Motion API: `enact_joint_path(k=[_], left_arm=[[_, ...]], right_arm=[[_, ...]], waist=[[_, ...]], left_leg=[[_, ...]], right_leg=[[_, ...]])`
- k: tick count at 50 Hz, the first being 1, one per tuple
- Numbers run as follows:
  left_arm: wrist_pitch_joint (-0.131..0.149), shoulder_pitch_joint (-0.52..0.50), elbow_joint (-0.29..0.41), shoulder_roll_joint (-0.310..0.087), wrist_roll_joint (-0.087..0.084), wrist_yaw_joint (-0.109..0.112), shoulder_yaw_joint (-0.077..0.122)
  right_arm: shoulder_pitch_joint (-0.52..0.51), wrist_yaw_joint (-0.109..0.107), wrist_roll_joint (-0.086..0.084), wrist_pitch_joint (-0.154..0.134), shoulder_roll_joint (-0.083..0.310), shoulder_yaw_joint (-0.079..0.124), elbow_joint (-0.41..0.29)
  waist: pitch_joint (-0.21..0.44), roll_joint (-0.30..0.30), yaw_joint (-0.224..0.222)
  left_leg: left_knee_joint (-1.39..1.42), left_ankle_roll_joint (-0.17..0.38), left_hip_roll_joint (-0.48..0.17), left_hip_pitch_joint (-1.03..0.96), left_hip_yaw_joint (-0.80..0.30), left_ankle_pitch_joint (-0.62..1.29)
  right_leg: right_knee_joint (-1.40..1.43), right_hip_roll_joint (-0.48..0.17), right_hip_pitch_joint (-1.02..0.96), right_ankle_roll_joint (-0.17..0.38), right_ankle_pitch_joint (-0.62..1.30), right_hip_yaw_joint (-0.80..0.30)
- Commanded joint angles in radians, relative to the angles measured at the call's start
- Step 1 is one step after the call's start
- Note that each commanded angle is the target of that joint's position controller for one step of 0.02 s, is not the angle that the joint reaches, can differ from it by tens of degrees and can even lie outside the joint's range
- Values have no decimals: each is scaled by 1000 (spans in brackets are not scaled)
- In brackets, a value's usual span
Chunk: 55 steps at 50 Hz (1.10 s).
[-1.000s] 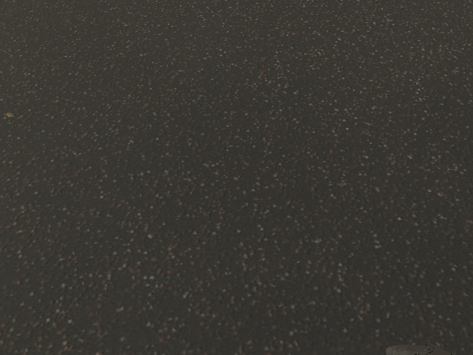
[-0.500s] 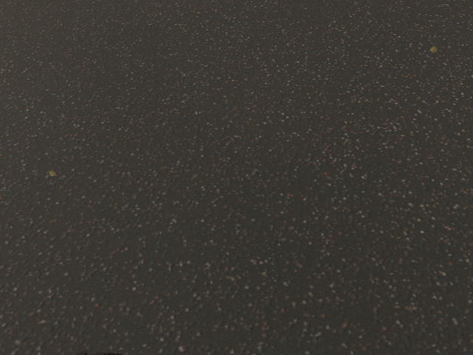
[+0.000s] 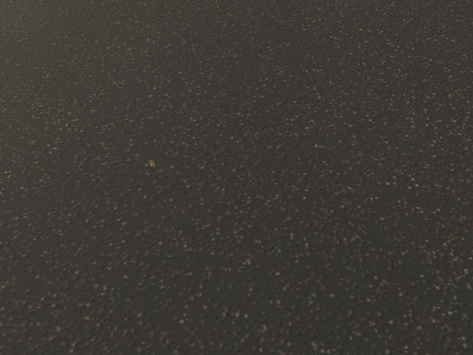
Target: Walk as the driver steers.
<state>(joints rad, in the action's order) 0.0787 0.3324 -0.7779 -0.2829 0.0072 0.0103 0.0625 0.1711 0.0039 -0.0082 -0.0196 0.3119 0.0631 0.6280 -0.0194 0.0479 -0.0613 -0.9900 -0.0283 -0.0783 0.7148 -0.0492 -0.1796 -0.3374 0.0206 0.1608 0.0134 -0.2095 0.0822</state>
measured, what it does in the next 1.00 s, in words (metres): walks ahead, turning left: left foot, then right foot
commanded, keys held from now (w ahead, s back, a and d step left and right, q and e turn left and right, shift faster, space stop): q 0.46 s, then no key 0.54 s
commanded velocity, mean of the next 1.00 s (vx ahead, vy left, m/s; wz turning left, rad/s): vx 0.07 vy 0.00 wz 0.40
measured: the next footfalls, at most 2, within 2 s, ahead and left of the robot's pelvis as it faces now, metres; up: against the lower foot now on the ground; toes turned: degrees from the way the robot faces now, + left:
left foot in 0.18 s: +0.23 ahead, +0.14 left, +0.00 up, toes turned +7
right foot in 0.60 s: +0.25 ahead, -0.08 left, +0.00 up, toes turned +23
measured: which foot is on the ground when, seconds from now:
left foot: up 0.00-0.16, down 0.18-0.62, up 0.64-0.90, down 0.92-1.00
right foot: down 0.00-0.18, up 0.20-0.58, down 0.60-1.00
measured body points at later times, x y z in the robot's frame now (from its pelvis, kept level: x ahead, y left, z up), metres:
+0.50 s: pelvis +0.13 +0.03 -0.01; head +0.17 +0.06 +0.44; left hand +0.22 +0.34 -0.12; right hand +0.36 -0.20 -0.09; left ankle +0.19 +0.13 -0.74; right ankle +0.22 -0.11 -0.71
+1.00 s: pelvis +0.14 +0.02 -0.01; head +0.15 +0.03 +0.44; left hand +0.17 +0.30 -0.12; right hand +0.36 -0.17 -0.11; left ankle +0.08 +0.14 -0.74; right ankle +0.22 -0.10 -0.74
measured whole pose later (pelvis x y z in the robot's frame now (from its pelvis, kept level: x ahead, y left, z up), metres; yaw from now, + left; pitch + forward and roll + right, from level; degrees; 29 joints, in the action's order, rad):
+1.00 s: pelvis +0.14 +0.02 -0.01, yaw +22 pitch +0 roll +0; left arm 0.02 0.17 -0.77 -0.22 0.01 0.00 0.03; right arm 0.22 -0.02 0.02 0.04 0.23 0.06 0.69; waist -0.02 -0.01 -0.02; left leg -0.53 -0.02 0.01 0.22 -0.06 -0.31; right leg -0.53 -0.02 0.28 -0.02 -0.24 -0.02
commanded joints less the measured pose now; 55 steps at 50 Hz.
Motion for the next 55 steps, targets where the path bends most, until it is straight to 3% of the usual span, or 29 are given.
enact_joint_path(k=[1,6,8,9,10,11,12,13,14,15,17,22,27,29,30,31,32,33,34,36,38,40,43,45,46,47,48,49,55], left_arm=[[7,-117,67,-161,-10,13,37],[-16,-111,37,-206,-44,20,54],[-24,-102,35,-184,-47,24,50],[-20,-55,50,-149,-10,21,35],[-11,44,87,-65,38,5,-2],[-8,-5,69,-150,11,-6,10],[-16,-84,89,-169,-18,-5,16],[-27,-112,88,-148,-13,7,13],[-40,-129,87,-146,-3,21,15],[-51,-122,89,-147,0,25,18],[-59,-109,83,-121,4,28,14],[-69,-169,94,-86,1,27,3],[-62,-196,108,-83,-6,10,5],[-54,-163,102,-67,-2,-1,7],[-52,-156,106,-85,8,-3,13],[-54,-146,122,-148,33,0,24],[-56,-167,104,-189,54,-1,36],[-51,-204,132,-141,45,3,27],[-49,-220,135,-133,28,8,27],[-51,-255,136,-104,-1,13,19],[-58,-258,127,-65,-1,12,4],[-69,-243,116,-61,1,10,5],[-81,-179,91,-96,-8,10,13],[-72,-143,74,-84,-20,7,7],[-58,-128,72,-73,-10,1,2],[-39,-92,77,-61,8,-10,-1],[-33,-140,71,-40,18,-13,-10],[-35,-186,70,-71,15,-13,-2],[-60,-170,35,-40,8,6,-3]], right_arm=[[-17,17,-1,-12,0,-9,-64],[-71,42,2,3,51,18,-114],[71,36,7,4,104,53,-82],[167,16,6,8,194,82,-77],[130,3,23,8,291,84,-116],[152,7,24,9,205,67,-134],[91,9,20,6,166,54,-137],[48,4,1,9,134,47,-132],[10,-2,-6,17,115,40,-139],[-20,-4,3,21,122,40,-142],[-41,-10,22,24,129,46,-144],[-31,-36,8,37,141,56,-132],[-8,-32,13,52,114,47,-119],[-10,-31,6,59,95,37,-113],[30,-32,3,58,74,31,-98],[75,-32,14,54,30,18,-93],[45,-33,3,43,60,30,-126],[21,-36,18,36,134,52,-112],[24,-36,8,39,151,65,-93],[68,-42,12,59,94,57,-53],[71,-40,7,65,28,36,-42],[27,-35,7,60,-19,13,-50],[19,-29,-4,54,-4,18,-40],[50,-29,7,51,15,21,-17],[58,-34,19,51,59,26,-27],[51,-39,23,53,126,42,-16],[43,-28,25,51,52,30,0],[34,-20,33,48,9,16,-12],[44,-26,28,20,2,5,14]], waist=[[43,-124,38],[76,-147,44],[145,-100,110],[211,40,140],[318,274,50],[471,159,136],[361,95,126],[268,14,99],[209,-9,77],[178,13,44],[172,47,26],[188,66,47],[171,113,74],[159,107,47],[142,76,48],[143,-94,75],[72,-350,97],[67,-283,65],[60,-227,66],[54,-171,82],[61,-171,88],[84,-215,61],[97,-249,38],[84,-215,53],[107,-148,45],[121,10,-9],[131,69,23],[87,15,50],[4,24,40]], left_leg=[[187,8,4,-114,27,159],[371,72,51,-221,67,70],[517,124,119,-445,97,154],[517,190,-9,-687,-79,527],[483,421,-298,-968,-516,840],[558,455,-292,-958,-580,604],[579,399,-240,-862,-477,476],[594,336,-182,-746,-398,370],[616,302,-146,-630,-358,315],[638,287,-116,-514,-329,293],[650,285,-79,-424,-301,324],[653,263,-47,-384,-342,94],[627,241,-50,-397,-399,-4],[582,208,-26,-378,-393,-1],[547,165,10,-340,-371,-57],[372,96,102,-258,-266,-254],[262,48,202,-180,-98,-370],[79,8,164,-189,-125,-385],[-21,-10,172,-173,-123,-354],[-118,-44,155,-164,-122,-293],[-49,-61,136,-221,-76,-263],[151,-67,98,-298,-10,-256],[428,-58,99,-409,31,-183],[640,-18,91,-546,12,29],[620,11,23,-633,-60,159],[529,61,-24,-647,-101,250],[537,90,-9,-545,-95,69],[564,85,8,-495,-94,-7],[580,55,25,-415,-86,-55]], right_leg=[[83,-241,13,156,561,-60],[-63,-273,-87,108,592,-23],[-306,-209,-53,54,609,33],[-570,-138,148,-9,316,61],[-936,22,519,-81,-492,10],[-1035,0,537,-69,-457,-183],[-1028,-28,575,-58,-363,-185],[-961,-58,580,-61,-290,-174],[-892,-74,548,-67,-247,-172],[-836,-76,473,-68,-218,-167],[-752,-45,400,-76,-188,-145],[-560,-15,339,-84,-107,-173],[-392,-12,243,-62,-109,-160],[-201,-7,124,-30,-16,-129],[-108,-50,50,-4,37,-155],[-27,-239,-23,63,114,-336],[48,-370,81,214,169,-539],[61,-387,111,262,160,-557],[43,-350,103,243,167,-502],[8,-288,74,198,221,-406],[-8,-227,72,176,299,-305],[-35,-186,35,160,315,-251],[-70,-203,-9,176,305,-283],[-83,-188,44,127,283,-285],[-103,-171,99,73,223,-268],[-120,-94,142,23,134,-183],[-121,-59,63,-23,46,-125],[-140,-54,61,-35,22,-120],[-149,-55,56,-36,35,-120]])
Velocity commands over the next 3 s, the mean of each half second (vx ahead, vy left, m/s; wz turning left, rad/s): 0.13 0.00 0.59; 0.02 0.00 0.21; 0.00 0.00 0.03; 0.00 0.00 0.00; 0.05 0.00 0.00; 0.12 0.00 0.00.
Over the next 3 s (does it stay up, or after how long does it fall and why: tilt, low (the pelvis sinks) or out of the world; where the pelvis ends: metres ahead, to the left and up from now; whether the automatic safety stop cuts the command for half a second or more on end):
stays up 0.25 0.05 -0.01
